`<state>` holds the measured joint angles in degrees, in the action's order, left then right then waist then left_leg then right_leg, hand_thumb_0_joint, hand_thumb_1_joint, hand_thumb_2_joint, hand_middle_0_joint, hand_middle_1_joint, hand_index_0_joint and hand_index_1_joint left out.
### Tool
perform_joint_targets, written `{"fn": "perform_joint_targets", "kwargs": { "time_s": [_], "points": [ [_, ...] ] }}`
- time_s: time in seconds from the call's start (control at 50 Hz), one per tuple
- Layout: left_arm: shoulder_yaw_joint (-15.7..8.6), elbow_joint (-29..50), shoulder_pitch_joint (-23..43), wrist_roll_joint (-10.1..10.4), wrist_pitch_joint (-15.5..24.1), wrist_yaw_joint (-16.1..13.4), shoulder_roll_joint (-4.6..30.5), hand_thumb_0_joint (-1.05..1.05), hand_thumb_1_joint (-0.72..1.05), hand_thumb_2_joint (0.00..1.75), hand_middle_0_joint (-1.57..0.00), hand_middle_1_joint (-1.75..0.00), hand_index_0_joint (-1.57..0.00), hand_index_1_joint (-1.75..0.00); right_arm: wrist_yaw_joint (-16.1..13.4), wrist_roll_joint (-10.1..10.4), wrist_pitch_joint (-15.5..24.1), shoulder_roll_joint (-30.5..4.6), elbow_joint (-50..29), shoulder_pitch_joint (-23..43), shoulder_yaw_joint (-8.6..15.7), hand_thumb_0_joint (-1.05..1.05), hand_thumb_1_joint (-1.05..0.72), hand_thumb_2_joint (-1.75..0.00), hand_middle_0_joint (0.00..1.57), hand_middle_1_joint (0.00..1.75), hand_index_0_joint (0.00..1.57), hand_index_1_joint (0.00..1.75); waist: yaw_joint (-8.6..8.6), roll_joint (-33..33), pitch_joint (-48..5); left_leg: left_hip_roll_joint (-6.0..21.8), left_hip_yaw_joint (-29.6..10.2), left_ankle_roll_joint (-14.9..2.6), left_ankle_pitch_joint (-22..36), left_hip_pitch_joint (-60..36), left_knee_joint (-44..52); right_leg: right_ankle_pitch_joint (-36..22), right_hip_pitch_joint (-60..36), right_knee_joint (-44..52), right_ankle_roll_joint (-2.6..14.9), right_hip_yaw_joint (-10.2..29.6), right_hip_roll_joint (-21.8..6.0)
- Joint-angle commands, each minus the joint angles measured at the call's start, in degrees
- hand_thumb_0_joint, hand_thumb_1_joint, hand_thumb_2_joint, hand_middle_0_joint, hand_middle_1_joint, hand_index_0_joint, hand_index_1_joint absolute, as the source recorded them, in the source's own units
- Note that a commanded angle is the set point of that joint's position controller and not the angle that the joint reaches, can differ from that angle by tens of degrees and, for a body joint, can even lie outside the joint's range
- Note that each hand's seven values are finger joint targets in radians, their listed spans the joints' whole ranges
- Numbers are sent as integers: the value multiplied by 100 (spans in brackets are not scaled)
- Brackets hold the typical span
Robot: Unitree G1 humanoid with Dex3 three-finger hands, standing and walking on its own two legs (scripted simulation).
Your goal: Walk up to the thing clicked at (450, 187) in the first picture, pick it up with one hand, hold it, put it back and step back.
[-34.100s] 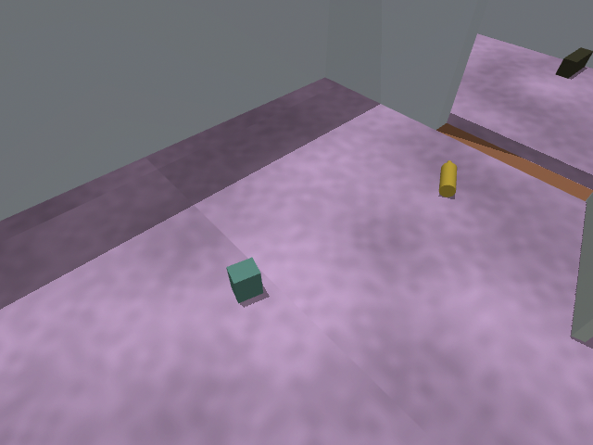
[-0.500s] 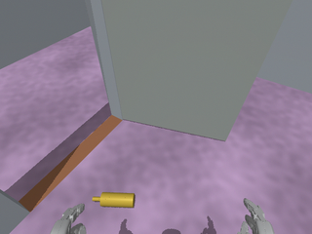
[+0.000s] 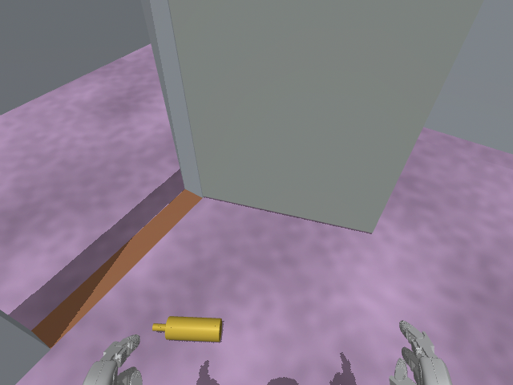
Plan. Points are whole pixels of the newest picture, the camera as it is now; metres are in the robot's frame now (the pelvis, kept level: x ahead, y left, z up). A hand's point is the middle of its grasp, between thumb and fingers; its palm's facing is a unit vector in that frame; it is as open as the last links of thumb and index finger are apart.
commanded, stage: home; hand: left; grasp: from above
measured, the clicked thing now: (186, 328) +0.48 +0.25 -0.68
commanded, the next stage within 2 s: stand in 0.84 s
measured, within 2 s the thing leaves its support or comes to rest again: neither
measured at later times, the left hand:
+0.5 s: hand out of the picture +0.16 +0.18 -0.05, palm faces +0.04 -0.98 -0.19, open 7.4 cm
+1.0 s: hand out of the picture +0.17 +0.19 -0.06, palm faces +0.00 -0.96 -0.27, open 7.4 cm
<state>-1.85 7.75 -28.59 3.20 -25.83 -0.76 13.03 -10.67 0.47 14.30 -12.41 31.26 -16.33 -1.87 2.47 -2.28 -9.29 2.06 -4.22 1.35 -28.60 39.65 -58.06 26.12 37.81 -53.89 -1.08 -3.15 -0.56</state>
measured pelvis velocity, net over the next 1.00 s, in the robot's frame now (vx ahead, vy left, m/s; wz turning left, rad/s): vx -0.01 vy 0.00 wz -0.01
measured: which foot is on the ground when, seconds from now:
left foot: down 0.00-1.00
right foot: down 0.00-1.00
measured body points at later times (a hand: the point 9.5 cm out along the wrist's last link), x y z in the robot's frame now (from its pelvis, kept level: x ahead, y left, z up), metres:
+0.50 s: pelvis +0.00 +0.00 +0.00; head +0.01 +0.01 +0.45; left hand +0.16 +0.23 -0.03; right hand +0.15 -0.24 -0.06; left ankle +0.00 +0.13 -0.68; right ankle +0.01 -0.14 -0.68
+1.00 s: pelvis -0.01 +0.00 +0.00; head +0.02 +0.01 +0.45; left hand +0.16 +0.24 -0.04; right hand +0.15 -0.24 -0.07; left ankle +0.00 +0.13 -0.68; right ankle +0.01 -0.13 -0.68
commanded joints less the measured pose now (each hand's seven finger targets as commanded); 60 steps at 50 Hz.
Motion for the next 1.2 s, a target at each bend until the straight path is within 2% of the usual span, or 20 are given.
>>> {"fn": "perform_joint_targets", "kwargs": {
  "time_s": [0.0, 0.06, 0.1, 0.22, 0.28, 0.4, 0.52, 0.7, 0.82, 0.9, 0.92, 0.94, 0.96, 0.98, 1.0, 1.02, 1.04, 1.06, 1.08, 1.18],
  "points": [
    [-369, 1088, 117, -50, 279, -87, 636, 0, 90, 90, -20, -30, -20, -30, -78, -16, 331, -707, -867, 362, 311, 0, -90, -90, 20, 30, 20, 30, -24, -37, -439, -208, 184, -199, 1280, -457, 955, -1037, -424, 853, 100, -70, 145],
    [-251, 917, -34, -44, 250, -66, 459, 0, 90, 90, -20, -30, -20, -30, -70, -26, 332, -683, -858, 322, 309, 0, -90, -90, 20, 30, 20, 30, 0, -115, -474, -204, 174, -180, 1377, -525, 941, -1119, -400, 814, 102, -81, 154],
    [-385, 1283, 201, -27, 290, -84, 657, 0, 90, 90, -20, -30, -20, -30, -68, -22, 326, -725, -915, 364, 325, 0, -90, -90, 20, 30, 20, 30, -23, -90, -532, -212, 183, -197, 1334, -483, 926, -1105, -452, 850, 96, -69, 146],
    [-333, 1130, 62, -39, 270, -84, 565, 0, 90, 90, -20, -30, -20, -30, -67, -29, 333, -722, -932, 344, 339, 0, -90, -90, 20, 30, 20, 30, -13, -97, -525, -203, 194, -181, 1386, -520, 917, -1125, -437, 810, 99, -79, 152],
    [-354, 1123, 83, -24, 273, -82, 586, 0, 90, 90, -20, -30, -20, -30, -64, -24, 325, -701, -928, 372, 316, 0, -90, -90, 20, 30, 20, 30, -24, 17, -329, -211, 188, -206, 1119, -361, 929, -916, -393, 884, 84, -79, 140],
    [-349, 1112, 35, -36, 252, -78, 598, 0, 90, 90, -20, -30, -20, -30, -69, -18, 328, -695, -950, 370, 320, 0, -90, -90, 20, 30, 20, 30, 4, 11, -459, -224, 215, -212, 1204, -429, 880, -1012, -424, 879, 75, -54, 137],
    [-357, 1202, 147, -38, 231, -92, 627, 0, 90, 90, -20, -30, -20, -30, -70, -9, 336, -714, -973, 393, 311, 0, -90, -90, 20, 30, 20, 30, -20, -41, -250, -203, 164, -215, 753, -278, 1004, -591, -282, 913, 85, -74, 141],
    [-339, 1249, 85, -32, 240, -97, 621, 0, 90, 90, -20, -30, -20, -30, -75, -11, 338, -718, -982, 332, 328, 0, -90, -90, 20, 30, 20, 30, 26, -37, -528, -206, 193, -204, 1222, -435, 883, -1008, -367, 828, 92, -73, 153],
    [-365, 1212, 121, -26, 243, -99, 617, 0, 90, 90, -20, -30, -20, -30, -65, -12, 351, -720, -994, 404, 316, 0, -90, -90, 20, 30, 20, 30, -26, -76, -323, -178, 107, -190, 813, -320, 1028, -642, -279, 830, 83, -107, 168],
    [-323, 1230, 49, -32, 231, -89, 586, 0, 90, 90, -20, -30, -20, -30, -66, -11, 345, -714, -1000, 349, 329, 0, -90, -90, 20, 30, 20, 30, -14, -98, -456, -185, 140, -181, 983, -391, 972, -777, -294, 801, 91, -103, 174],
    [-349, -780, 1738, -703, 1485, -307, 1103, 0, 90, 90, -20, -30, -20, -30, 276, -744, -315, -1410, 501, 717, 546, 0, -90, -90, 20, 30, 20, 30, -464, 127, 841, 109, -148, -437, 2313, -659, 1477, -970, -1318, 864, 329, 343, -243],
    [-435, -1847, 1132, -735, 1873, -276, 1175, 0, 90, 90, -20, -30, -20, -30, 462, -741, -589, -1453, 543, 715, 633, 0, -90, -90, 20, 30, 20, 30, -470, 380, 380, 32, 104, -491, 2364, -1064, 1411, -1035, -1467, 1083, 512, 635, -318],
    [-410, -2095, 1077, -717, 2055, -233, 1183, 0, 90, 90, -20, -30, -20, -30, 551, -791, -716, -1541, 343, 615, 657, 0, -90, -90, 20, 30, 20, 30, -333, 288, 276, 55, -120, -530, 2422, -1301, 1398, -1297, -1300, 1022, 562, 674, -248],
    [-334, -2391, 1086, -735, 2183, -220, 1272, 0, 90, 90, -20, -30, -20, -30, 657, -710, -792, -1532, 404, 688, 639, 0, -90, -90, 20, 30, 20, 30, -422, 131, 138, 23, -191, -549, 2115, -1371, 1505, -1281, -1592, 1080, 544, 728, -331],
    [-331, -2644, 1296, -726, 2268, -188, 1278, 0, 90, 90, -20, -30, -20, -30, 764, -534, -833, -1366, 580, 667, 625, 0, -90, -90, 20, 30, 20, 30, -379, 156, 44, -31, -66, -518, 2002, -1506, 1596, -1436, -1743, 1089, 525, 797, -432],
    [-339, -2894, 1409, -681, 2287, -157, 1251, 0, 90, 90, -20, -30, -20, -30, 837, -415, -872, -1287, 693, 660, 620, 0, -90, -90, 20, 30, 20, 30, -402, 446, 124, -99, 52, -495, 1740, -1608, 1632, -1196, -1680, 1320, 495, 802, -492],
    [-343, -3120, 1523, -632, 2314, -138, 1230, 0, 90, 90, -20, -30, -20, -30, 879, -376, -888, -1293, 751, 692, 626, 0, -90, -90, 20, 30, 20, 30, -401, 345, 78, -66, -10, -468, 1957, -1765, 1681, -1474, -1696, 1323, 439, 737, -455],
    [-336, -3376, 1523, -601, 2347, -150, 1200, 0, 90, 90, -20, -30, -20, -30, 913, -345, -909, -1309, 845, 743, 667, 0, -90, -90, 20, 30, 20, 30, -448, 268, 7, -34, -58, -445, 2149, -1924, 1733, -1655, -1776, 1326, 390, 665, -453],
    [-322, -3649, 1621, -598, 2387, -163, 1199, 0, 90, 90, -20, -30, -20, -30, 933, -351, -959, -1286, 988, 746, 670, 0, -90, -90, 20, 30, 20, 30, -440, 231, 213, -3, -119, -455, 1852, -1845, 1965, -1365, -1768, 1463, 335, 641, -434],
    [-324, -4723, 1821, -583, 2569, -144, 1125, 0, 90, 90, -20, -30, -20, -30, 935, -377, -1110, -1322, 1436, 806, 670, 0, -90, -90, 20, 30, 20, 30, -401, -97, 630, 181, -365, -457, 1539, -1993, 2727, -1247, -2086, 1872, 225, 493, -351]
  ]
}}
